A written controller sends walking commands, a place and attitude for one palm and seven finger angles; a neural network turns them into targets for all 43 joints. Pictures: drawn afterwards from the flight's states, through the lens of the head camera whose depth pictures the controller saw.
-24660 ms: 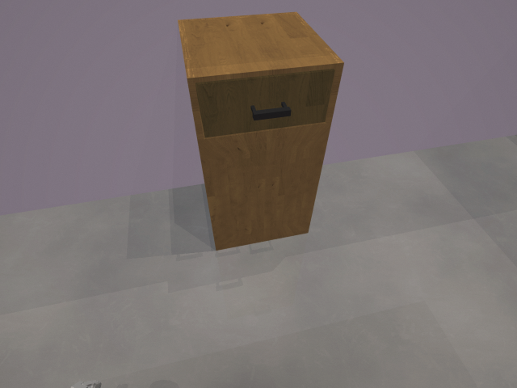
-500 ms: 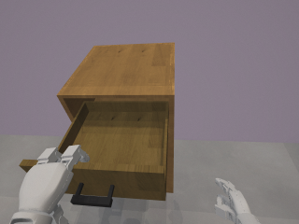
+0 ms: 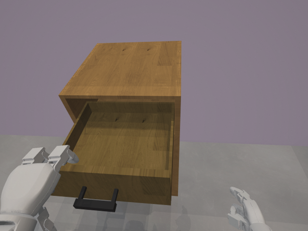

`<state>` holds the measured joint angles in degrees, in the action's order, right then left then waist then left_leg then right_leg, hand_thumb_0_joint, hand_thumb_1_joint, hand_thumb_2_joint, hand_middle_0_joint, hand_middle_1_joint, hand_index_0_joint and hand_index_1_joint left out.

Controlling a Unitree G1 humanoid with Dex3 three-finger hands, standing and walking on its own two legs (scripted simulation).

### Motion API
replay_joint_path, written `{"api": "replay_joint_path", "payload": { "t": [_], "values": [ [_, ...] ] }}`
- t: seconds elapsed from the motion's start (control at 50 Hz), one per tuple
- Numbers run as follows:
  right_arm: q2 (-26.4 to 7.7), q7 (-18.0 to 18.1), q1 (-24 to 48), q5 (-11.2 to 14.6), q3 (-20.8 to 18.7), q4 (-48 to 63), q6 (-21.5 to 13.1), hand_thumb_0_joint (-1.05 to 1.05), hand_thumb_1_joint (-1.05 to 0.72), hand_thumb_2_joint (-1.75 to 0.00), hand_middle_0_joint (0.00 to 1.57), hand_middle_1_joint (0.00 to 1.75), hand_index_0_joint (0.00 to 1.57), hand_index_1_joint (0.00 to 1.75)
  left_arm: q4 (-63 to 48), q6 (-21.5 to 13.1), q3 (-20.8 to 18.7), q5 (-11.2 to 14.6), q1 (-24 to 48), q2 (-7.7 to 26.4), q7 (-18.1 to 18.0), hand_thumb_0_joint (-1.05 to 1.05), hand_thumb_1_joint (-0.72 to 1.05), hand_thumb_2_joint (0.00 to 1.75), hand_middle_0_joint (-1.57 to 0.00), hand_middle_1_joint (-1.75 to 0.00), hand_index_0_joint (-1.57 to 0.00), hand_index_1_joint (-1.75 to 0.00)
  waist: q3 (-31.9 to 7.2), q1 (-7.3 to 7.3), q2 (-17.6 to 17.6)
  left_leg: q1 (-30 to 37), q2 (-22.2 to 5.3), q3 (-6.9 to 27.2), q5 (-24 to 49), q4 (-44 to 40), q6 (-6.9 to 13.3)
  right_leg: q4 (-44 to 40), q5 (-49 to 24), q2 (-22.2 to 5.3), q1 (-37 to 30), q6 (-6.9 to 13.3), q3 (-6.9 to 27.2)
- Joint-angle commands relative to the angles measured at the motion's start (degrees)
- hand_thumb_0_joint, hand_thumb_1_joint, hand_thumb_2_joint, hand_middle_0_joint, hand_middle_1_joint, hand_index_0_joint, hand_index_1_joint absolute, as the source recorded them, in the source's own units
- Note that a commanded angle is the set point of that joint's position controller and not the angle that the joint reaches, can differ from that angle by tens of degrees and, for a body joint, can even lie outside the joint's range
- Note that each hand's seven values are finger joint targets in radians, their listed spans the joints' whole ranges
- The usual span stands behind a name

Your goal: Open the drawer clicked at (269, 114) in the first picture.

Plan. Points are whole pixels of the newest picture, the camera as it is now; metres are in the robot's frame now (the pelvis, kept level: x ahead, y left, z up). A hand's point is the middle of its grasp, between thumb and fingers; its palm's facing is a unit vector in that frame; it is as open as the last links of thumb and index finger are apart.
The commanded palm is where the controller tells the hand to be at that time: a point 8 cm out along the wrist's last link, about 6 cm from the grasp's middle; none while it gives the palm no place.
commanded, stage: draw the hand back to the body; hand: left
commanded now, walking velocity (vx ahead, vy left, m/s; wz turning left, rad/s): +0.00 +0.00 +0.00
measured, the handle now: (97, 198) +0.20 +0.21 -0.04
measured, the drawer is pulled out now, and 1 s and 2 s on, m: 0.29 0.29 0.29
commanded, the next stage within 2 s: step back with the hand held close in 1.00 s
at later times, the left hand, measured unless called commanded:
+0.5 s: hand (61, 163) +0.20 +0.22 +0.16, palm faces +0.36 -0.84 -0.40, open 11.3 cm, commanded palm +0.14 +0.27 +0.18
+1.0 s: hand (55, 165) +0.19 +0.23 +0.16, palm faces +0.42 -0.81 -0.41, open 7.6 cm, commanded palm +0.14 +0.27 +0.18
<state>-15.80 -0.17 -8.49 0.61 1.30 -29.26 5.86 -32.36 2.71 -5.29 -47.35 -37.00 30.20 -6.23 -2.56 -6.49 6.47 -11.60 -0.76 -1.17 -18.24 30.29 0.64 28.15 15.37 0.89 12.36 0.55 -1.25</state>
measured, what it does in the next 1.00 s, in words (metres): stands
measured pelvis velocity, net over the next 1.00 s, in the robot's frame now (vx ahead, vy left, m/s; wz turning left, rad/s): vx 0.02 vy -0.01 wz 0.04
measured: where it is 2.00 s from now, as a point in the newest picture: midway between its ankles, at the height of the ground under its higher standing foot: outside the picture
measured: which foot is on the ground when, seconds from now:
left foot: down 0.00-1.00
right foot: down 0.00-1.00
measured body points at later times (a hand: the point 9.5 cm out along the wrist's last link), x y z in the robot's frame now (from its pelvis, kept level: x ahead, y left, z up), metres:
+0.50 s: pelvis +0.02 +0.00 +0.00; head +0.01 -0.02 +0.45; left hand +0.17 +0.27 +0.18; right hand +0.21 -0.21 -0.08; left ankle -0.02 +0.11 -0.74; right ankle +0.00 -0.11 -0.74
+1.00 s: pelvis +0.02 -0.01 +0.01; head +0.01 -0.03 +0.45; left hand +0.16 +0.27 +0.18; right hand +0.23 -0.21 -0.07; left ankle -0.02 +0.11 -0.74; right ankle +0.00 -0.11 -0.74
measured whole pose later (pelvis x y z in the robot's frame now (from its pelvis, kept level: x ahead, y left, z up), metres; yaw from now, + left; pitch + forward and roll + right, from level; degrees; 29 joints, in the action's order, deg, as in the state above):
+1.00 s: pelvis +0.02 -0.01 +0.01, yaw +2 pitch -3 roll +0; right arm -11.7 4.5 -9.8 0.3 1.3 -34.9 -5.8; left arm -27.5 -4.1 -15.5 3.0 -31.0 18.4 -6.3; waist 0.4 -3.7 4.1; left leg -5.1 -0.4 1.0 -16.7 24.6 -0.1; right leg 23.3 15.1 0.6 5.4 1.2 -3.5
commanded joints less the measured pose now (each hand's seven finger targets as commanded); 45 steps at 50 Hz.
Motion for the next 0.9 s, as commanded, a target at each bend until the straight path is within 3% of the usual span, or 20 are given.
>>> {"api": "replay_joint_path", "payload": {
  "t": [0.0, 0.02, 0.04, 0.08, 0.12, 0.16, 0.2, 0.24, 0.3, 0.38, 0.48, 0.54, 0.62, 0.7, 0.74, 0.78, 0.8, 0.84, 0.88],
  "values": [
    [0.52, 2.24, 6.21, 1.1, -1.95, 11.17, -8.39, 0.0, -0.9, -0.9, 0.2, 0.3, 0.2, 0.3, -7.13, -4.89, -3.72, 42.02, 5.61, -13.57, -0.78, 0.0, -0.47, 0.32, -0.3, -1.18, -0.3, -1.18, 2.87, 6.23, -10.49, 6.14, -1.84, 1.21, 8.32, -4.49, 2.4, -4.95, -5.9, -0.98, 0.26, 0.65, -2.15],
    [-0.88, 3.36, 6.31, 0.86, -1.52, 9.69, -11.6, 0.0, -0.9, -0.9, 0.2, 0.3, 0.2, 0.3, -5.25, -7.31, -6.7, 43.3, 3.98, -7.56, -0.98, 0.0, -0.43, 0.33, -0.29, -1.15, -0.29, -1.15, 1.82, 4.92, -11.34, 5.86, -2.33, 2.12, 6.48, -5.77, 1.89, -4.63, -2.47, -0.66, 0.12, 0.72, -1.86],
    [-0.88, 4.63, 5.2, 0.56, -1.36, 9.07, -12.82, 0.0, -0.9, -0.9, 0.2, 0.3, 0.2, 0.3, -9.03, -9.18, -8.87, 45.97, 4.47, -5.87, -1.52, 0.0, -0.4, 0.34, -0.29, -1.13, -0.29, -1.13, 0.1, 4.06, -10.35, 6.1, -2.0, 1.9, 8.61, -6.32, 1.73, -5.35, -3.2, -1.67, -1.5, 0.41, -2.36],
    [-1.17, 5.98, 4.77, -0.28, -1.23, 7.75, -15.68, 0.0, -0.9, -0.9, 0.2, 0.3, 0.2, 0.3, -14.64, -11.48, -12.37, 47.18, 8.35, -1.55, -2.87, 0.0, -0.32, 0.37, -0.29, -1.09, -0.29, -1.09, -2.62, 3.23, -5.42, 6.63, -1.31, 1.57, 11.73, -6.3, 1.37, -5.35, -6.54, -2.56, -3.97, 0.48, -1.65],
    [-0.91, 6.15, 4.9, -0.62, -0.85, 5.95, -17.6, 0.0, -0.9, -0.9, 0.2, 0.3, 0.2, 0.3, -14.4, -11.75, -13.42, 47.69, 7.6, -1.13, -3.26, 0.0, -0.26, 0.4, -0.28, -1.04, -0.28, -1.04, -1.07, 2.81, -0.28, 5.55, -1.08, 1.6, 13.62, -6.56, 0.65, -5.56, -8.3, -2.74, -4.52, 0.94, -1.42],
    [-0.48, 5.8, 4.52, -0.54, -0.67, 5.3, -18.33, 0.0, -0.9, -0.9, 0.2, 0.3, 0.2, 0.3, -11.61, -11.8, -11.55, 48.4, 7.53, -4.13, -2.76, 0.0, -0.18, 0.43, -0.28, -1.0, -0.28, -1.0, 1.92, 3.24, -2.04, 4.33, -1.38, 1.86, 14.43, -7.16, 0.31, -5.83, -9.13, -2.73, -4.08, 1.05, -2.04],
    [-0.72, 5.54, 4.49, -0.5, -0.86, 4.78, -18.63, 0.0, -0.9, -0.9, 0.2, 0.3, 0.2, 0.3, -11.15, -12.21, -12.59, 48.78, 8.36, -3.84, -2.38, 0.0, -0.12, 0.47, -0.27, -0.95, -0.27, -0.95, 2.12, 3.06, -0.18, 4.29, -1.44, 1.8, 15.55, -7.31, 0.12, -5.98, -10.27, -2.75, -4.54, 1.27, -1.82],
    [-0.77, 5.12, 4.87, -0.46, -0.89, 4.18, -18.65, 0.0, -0.9, -0.9, 0.2, 0.3, 0.2, 0.3, -9.21, -12.23, -12.14, 49.16, 7.83, -5.07, -1.75, 0.0, -0.05, 0.5, -0.27, -0.91, -0.27, -0.91, 3.77, 3.13, -0.62, 3.52, -1.5, 1.98, 16.17, -7.6, -0.1, -6.21, -10.84, -2.46, -4.55, 1.38, -2.12],
    [-0.91, 4.59, 5.31, -0.48, -1.38, 4.21, -18.48, 0.0, -0.9, -0.9, 0.2, 0.3, 0.2, 0.3, -9.43, -12.28, -13.01, 49.73, 6.46, -5.01, -1.15, 0.0, 0.06, 0.54, -0.26, -0.84, -0.26, -0.84, 0.13, 2.82, -3.8, 4.65, -1.76, 1.94, 20.16, -7.23, 0.05, -5.33, -14.81, -2.55, -6.57, 1.09, -2.34],
    [-1.16, 4.44, 5.83, -0.46, -1.9, 3.95, -17.9, 0.0, -0.9, -0.9, 0.2, 0.3, 0.2, 0.3, -10.24, -12.27, -14.57, 49.95, 5.71, -4.07, -0.88, 0.0, 0.2, 0.6, -0.25, -0.75, -0.25, -0.75, -2.36, 2.69, -3.33, 5.68, -1.74, 1.5, 22.54, -6.79, 0.13, -5.4, -17.62, -2.74, -7.63, 0.97, -2.09],
    [-1.26, 4.6, 5.6, -0.22, -2.03, 3.7, -17.1, 0.0, -0.9, -0.9, 0.2, 0.3, 0.2, 0.3, -10.17, -11.81, -15.78, 50.06, 6.89, -3.3, -1.11, 0.0, 0.37, 0.68, -0.24, -0.64, -0.24, -0.64, -2.34, 3.04, -2.72, 6.29, -1.72, 1.55, 23.4, -6.83, -0.15, -5.79, -17.87, -2.73, -7.15, 0.87, -2.28],
    [-1.31, 4.84, 5.94, -0.08, -2.2, 3.71, -16.65, 0.0, -0.9, -0.9, 0.2, 0.3, 0.2, 0.3, -9.0, -11.59, -16.59, 50.16, 7.83, -2.86, -1.24, 0.0, 0.48, 0.72, -0.23, -0.57, -0.23, -0.57, -1.57, 3.2, -4.43, 6.52, -1.57, 1.44, 22.04, -7.05, 0.0, -6.49, -17.3, -2.73, -6.54, 0.75, -2.17],
    [-1.54, 5.0, 6.44, -0.12, -2.31, 3.55, -16.14, 0.0, -0.9, -0.9, 0.2, 0.3, 0.2, 0.3, -8.37, -11.18, -17.45, 50.2, 9.07, -2.42, -1.38, 0.0, 0.62, 0.78, -0.22, -0.48, -0.22, -0.48, -1.81, 3.06, -2.77, 7.28, -1.24, 1.18, 22.24, -7.09, 0.06, -7.15, -17.75, -2.76, -6.58, 0.79, -1.97],
    [-1.51, 4.94, 6.13, -0.06, -2.26, 3.74, -15.48, 0.0, -0.9, -0.9, 0.2, 0.3, 0.2, 0.3, -7.03, -10.86, -17.1, 50.48, 9.3, -2.9, -1.28, 0.0, 0.76, 0.84, -0.21, -0.39, -0.21, -0.39, -1.68, 3.13, -5.0, 7.2, -1.36, 1.4, 22.63, -7.32, 0.23, -6.83, -18.19, -2.82, -6.97, 0.55, -2.15],
    [-1.57, 4.91, 6.42, -0.09, -2.12, 3.69, -15.38, 0.0, -0.9, -0.9, 0.2, 0.3, 0.2, 0.3, -7.1, -10.69, -16.44, 50.41, 9.75, -3.21, -1.15, 0.0, 0.83, 0.87, -0.21, -0.34, -0.21, -0.34, -1.14, 3.24, -2.95, 7.27, -1.2, 1.34, 21.66, -7.58, 0.18, -7.36, -17.29, -2.81, -6.73, 0.62, -2.03],
    [-1.47, 4.85, 6.31, -0.09, -2.13, 3.83, -15.25, 0.0, -0.9, -0.9, 0.2, 0.3, 0.2, 0.3, -7.02, -10.53, -16.69, 50.5, 9.57, -2.9, -1.22, 0.0, 0.9, 0.9, -0.2, -0.3, -0.2, -0.3, -1.24, 3.11, -3.76, 7.17, -1.23, 1.5, 21.66, -7.73, 0.21, -7.21, -17.43, -2.85, -7.03, 0.61, -2.05],
    [-1.58, 4.81, 6.29, -0.11, -2.1, 3.97, -15.24, 0.0, -0.9, -0.9, 0.2, 0.3, 0.2, 0.3, -7.6, -10.63, -16.94, 50.5, 9.8, -2.43, -1.24, 0.0, 0.9, 0.9, -0.2, -0.3, -0.2, -0.3, -1.83, 3.05, -4.66, 7.34, -1.23, 1.68, 21.58, -7.69, 0.23, -7.18, -17.23, -2.76, -7.17, 0.61, -2.05],
    [-1.39, 4.87, 6.55, -0.17, -1.95, 3.71, -15.24, 0.0, -0.9, -0.9, 0.2, 0.3, 0.2, 0.3, -7.47, -10.58, -17.15, 50.45, 9.86, -2.33, -1.3, 0.0, 0.9, 0.9, -0.2, -0.3, -0.2, -0.3, -1.3, 3.0, -2.24, 7.23, -0.98, 1.53, 21.07, -7.77, 0.12, -7.6, -16.81, -2.8, -7.08, 0.76, -1.96],
    [-1.27, 4.87, 6.52, -0.11, -2.0, 3.87, -15.0, 0.0, -0.9, -0.9, 0.2, 0.3, 0.2, 0.3, -6.61, -10.45, -17.17, 50.68, 9.3, -2.59, -1.27, 0.0, 0.9, 0.9, -0.2, -0.3, -0.2, -0.3, -1.04, 3.01, -4.73, 6.98, -1.14, 1.55, 20.35, -7.93, 0.21, -7.57, -16.47, -2.76, -7.04, 0.55, -2.04]
  ]
}}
